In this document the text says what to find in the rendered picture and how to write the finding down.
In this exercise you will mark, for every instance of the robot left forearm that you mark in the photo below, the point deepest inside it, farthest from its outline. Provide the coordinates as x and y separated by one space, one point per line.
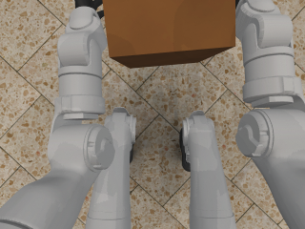
79 62

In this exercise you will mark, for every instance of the carton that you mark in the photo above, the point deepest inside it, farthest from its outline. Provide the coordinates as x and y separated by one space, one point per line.
151 33

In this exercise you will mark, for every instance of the left robot upper arm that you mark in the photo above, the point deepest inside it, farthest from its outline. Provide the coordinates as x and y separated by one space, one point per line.
77 154

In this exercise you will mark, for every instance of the right robot thigh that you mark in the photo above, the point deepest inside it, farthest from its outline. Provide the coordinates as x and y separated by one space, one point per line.
210 205

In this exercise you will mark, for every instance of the right robot upper arm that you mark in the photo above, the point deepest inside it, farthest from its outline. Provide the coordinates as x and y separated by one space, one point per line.
275 140

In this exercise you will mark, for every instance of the left robot foot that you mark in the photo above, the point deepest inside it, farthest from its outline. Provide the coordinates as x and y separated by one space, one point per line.
131 154

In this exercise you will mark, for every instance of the left robot hand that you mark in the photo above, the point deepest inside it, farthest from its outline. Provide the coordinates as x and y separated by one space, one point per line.
92 4

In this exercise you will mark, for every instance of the robot right forearm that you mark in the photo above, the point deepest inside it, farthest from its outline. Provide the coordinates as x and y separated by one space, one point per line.
267 43

